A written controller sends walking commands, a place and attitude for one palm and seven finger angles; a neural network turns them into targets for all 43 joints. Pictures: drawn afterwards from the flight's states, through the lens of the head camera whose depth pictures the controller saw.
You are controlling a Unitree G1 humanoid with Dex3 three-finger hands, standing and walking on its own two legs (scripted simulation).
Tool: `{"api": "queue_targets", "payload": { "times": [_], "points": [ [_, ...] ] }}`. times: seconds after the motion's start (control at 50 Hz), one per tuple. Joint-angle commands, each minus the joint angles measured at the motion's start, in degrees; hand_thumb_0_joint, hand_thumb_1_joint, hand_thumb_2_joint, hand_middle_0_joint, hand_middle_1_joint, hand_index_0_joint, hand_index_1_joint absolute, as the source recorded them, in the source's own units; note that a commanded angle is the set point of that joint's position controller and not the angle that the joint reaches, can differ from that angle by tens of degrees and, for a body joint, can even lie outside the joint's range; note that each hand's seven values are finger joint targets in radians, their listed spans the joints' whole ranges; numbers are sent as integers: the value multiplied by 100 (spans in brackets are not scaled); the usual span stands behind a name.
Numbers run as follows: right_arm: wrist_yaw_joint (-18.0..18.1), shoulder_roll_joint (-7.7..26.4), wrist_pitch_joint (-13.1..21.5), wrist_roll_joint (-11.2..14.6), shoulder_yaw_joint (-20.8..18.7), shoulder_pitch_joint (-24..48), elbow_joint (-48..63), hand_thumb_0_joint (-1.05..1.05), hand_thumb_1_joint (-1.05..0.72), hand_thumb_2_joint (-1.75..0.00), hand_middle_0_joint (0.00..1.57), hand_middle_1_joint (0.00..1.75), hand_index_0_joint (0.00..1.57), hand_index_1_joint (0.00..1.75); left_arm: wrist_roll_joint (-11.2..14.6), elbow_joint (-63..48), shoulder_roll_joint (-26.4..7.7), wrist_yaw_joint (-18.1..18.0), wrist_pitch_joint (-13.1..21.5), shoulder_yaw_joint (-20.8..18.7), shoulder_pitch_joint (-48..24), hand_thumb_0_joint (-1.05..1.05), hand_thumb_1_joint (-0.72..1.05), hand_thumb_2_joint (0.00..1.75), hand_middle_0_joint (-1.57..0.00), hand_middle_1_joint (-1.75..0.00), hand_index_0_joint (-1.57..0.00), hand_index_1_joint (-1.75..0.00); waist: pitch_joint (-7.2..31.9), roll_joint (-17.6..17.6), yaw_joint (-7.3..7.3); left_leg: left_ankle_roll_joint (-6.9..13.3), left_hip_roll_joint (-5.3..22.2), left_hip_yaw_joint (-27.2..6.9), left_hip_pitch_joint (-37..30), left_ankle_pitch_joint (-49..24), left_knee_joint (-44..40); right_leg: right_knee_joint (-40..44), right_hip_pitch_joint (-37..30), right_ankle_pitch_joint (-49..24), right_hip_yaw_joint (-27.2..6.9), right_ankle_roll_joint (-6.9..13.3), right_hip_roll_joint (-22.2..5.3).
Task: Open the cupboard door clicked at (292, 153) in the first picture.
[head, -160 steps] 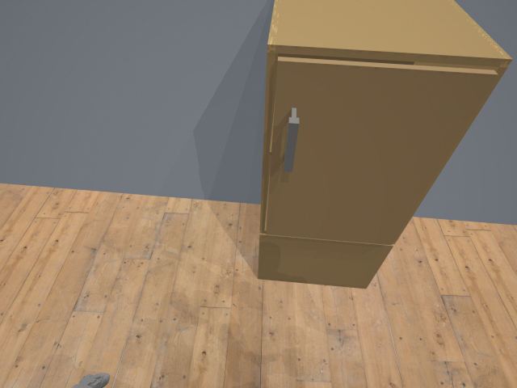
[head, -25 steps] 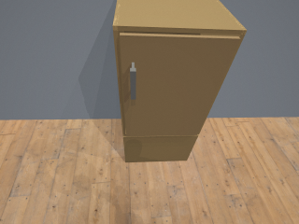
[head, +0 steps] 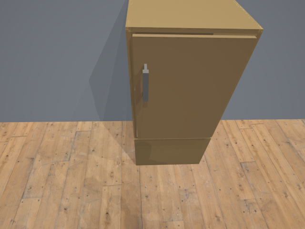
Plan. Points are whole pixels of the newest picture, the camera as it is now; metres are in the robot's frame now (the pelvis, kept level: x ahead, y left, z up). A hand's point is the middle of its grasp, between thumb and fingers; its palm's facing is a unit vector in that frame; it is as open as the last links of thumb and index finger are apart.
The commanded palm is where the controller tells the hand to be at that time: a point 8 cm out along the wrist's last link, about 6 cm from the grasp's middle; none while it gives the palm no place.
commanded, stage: come to a stop and stand still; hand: left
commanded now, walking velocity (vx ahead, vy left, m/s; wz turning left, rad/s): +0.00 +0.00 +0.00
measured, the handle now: (145, 83) +0.61 +0.07 +0.02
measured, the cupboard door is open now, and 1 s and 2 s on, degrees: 0 0 0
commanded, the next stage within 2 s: look again from close up in 0.94 s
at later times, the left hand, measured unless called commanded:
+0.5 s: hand out of the picture +0.04 +0.17 -0.18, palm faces +0.00 -0.98 -0.21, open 7.4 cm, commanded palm none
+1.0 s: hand out of the picture +0.03 +0.14 -0.18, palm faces +0.02 -0.98 -0.18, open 7.4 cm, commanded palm none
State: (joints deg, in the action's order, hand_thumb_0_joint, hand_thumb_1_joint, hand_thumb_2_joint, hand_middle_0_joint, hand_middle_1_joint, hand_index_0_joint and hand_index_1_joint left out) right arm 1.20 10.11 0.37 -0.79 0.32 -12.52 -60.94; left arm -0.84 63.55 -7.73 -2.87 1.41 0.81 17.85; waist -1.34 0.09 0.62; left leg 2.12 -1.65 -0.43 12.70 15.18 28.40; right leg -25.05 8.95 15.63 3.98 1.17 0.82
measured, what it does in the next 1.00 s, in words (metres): stands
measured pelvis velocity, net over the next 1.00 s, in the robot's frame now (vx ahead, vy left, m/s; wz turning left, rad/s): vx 0.03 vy -0.02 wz -0.02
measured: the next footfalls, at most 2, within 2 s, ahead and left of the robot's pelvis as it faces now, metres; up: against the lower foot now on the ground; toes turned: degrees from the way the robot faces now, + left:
none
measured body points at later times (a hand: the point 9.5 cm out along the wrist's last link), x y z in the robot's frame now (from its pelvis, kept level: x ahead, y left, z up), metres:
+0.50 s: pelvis +0.02 +0.00 +0.00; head +0.03 -0.01 +0.45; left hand +0.04 +0.23 -0.16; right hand +0.01 -0.22 -0.17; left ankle +0.00 +0.09 -0.74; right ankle -0.02 -0.11 -0.74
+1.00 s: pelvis +0.03 -0.02 +0.00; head +0.04 -0.02 +0.45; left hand +0.03 +0.20 -0.16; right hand +0.03 -0.25 -0.16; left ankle +0.00 +0.09 -0.74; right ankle -0.02 -0.11 -0.74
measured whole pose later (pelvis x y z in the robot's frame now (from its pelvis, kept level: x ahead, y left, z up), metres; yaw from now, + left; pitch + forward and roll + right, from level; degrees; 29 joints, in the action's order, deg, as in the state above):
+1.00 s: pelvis +0.03 -0.02 +0.00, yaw -1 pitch +0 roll +1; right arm 2.4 8.6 1.2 -0.8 1.0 -15.1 -64.4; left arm -0.5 63.4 -8.3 -2.1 0.6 0.2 17.0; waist -1.6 -0.9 0.4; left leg 0.6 -1.1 0.6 8.9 17.3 26.7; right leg -27.3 7.4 19.5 2.8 2.7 1.3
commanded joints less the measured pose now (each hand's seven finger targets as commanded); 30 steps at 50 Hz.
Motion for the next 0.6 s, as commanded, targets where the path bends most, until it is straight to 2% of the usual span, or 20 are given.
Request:
{"api": "queue_targets", "payload": {
  "times": [0.0, 0.04, 0.06, 0.1, 0.16, 0.2, 0.3, 0.42, 0.48, 0.58],
  "points": [
    [-26, 473, 135, -17, -22, -452, 414, 0, -90, -90, 20, 30, 20, 30, -18, -332, -806, 14, 95, -125, 315, 0, 90, 90, -20, -30, -20, -30, 112, 811, -111, 118, 615, -677, 216, -457, -406, 40, 212, 77, -558, 245, -600],
    [4, 503, 160, 11, -21, -428, 475, 0, -90, -90, 20, 30, 20, 30, -7, -329, -718, 41, 85, -100, 314, 0, 90, 90, -20, -30, -20, -30, 174, 284, -74, 171, 630, -694, 224, -698, -398, -7, 78, -153, -555, 208, -569],
    [16, 511, 166, 16, -24, -449, 471, 0, -90, -90, 20, 30, 20, 30, 0, -323, -666, 45, 73, -93, 264, 0, 90, 90, -20, -30, -20, -30, 80, 87, -89, 175, 632, -677, 231, -786, -413, -12, 101, -245, -543, 198, -581],
    [32, 521, 169, 16, -14, -489, 444, 0, -90, -90, 20, 30, 20, 30, 0, -343, -631, 58, 46, -96, 207, 0, 90, 90, -20, -30, -20, -30, -167, -127, -72, 207, 642, -694, 342, -742, -512, -25, 182, -219, -535, 177, -565],
    [43, 519, 170, 14, -5, -521, 344, 0, -90, -90, 20, 30, 20, 30, 16, -321, -625, 57, 18, -86, 234, 0, 90, 90, -20, -30, -20, -30, -358, -58, -54, 198, 627, -663, 315, -739, -621, 32, 251, -258, -580, 155, -579],
    [55, 503, 198, 9, 4, -590, 278, 0, -90, -90, 20, 30, 20, 30, 15, -310, -676, 58, 20, -118, 248, 0, 90, 90, -20, -30, -20, -30, -246, 17, -33, 203, 632, -618, 235, -1024, -609, -44, 142, -475, -557, 155, -594],
    [78, 476, 211, 15, 15, -644, 132, 0, -90, -90, 20, 30, 20, 30, 28, -312, -723, 55, 11, -131, 227, 0, 90, 90, -20, -30, -20, -30, -172, -114, -16, 181, 625, -538, 140, -1217, -584, -18, 29, -764, -599, 159, -646],
    [107, 439, 223, 11, 26, -713, -30, 0, -90, -90, 20, 30, 20, 30, 33, -305, -749, 48, -4, -155, 183, 0, 90, 90, -20, -30, -20, -30, 21, 30, -17, 152, 652, -477, -42, -1557, -547, -72, -107, -1099, -599, 172, -675],
    [122, 406, 222, 13, 20, -710, -82, 0, -90, -90, 20, 30, 20, 30, 26, -279, -735, 45, -5, -158, 197, 0, 90, 90, -20, -30, -20, -30, 14, -15, -15, 149, 659, -457, -125, -1711, -489, -77, -105, -1279, -578, 173, -684],
    [129, 357, 193, 10, 13, -693, -143, 0, -90, -90, 20, 30, 20, 30, 16, -252, -709, 46, -13, -155, 195, 0, 90, 90, -20, -30, -20, -30, -130, -6, -28, 117, 650, -404, -114, -1517, -498, -2, -29, -1349, -649, 194, -699]
  ]
}}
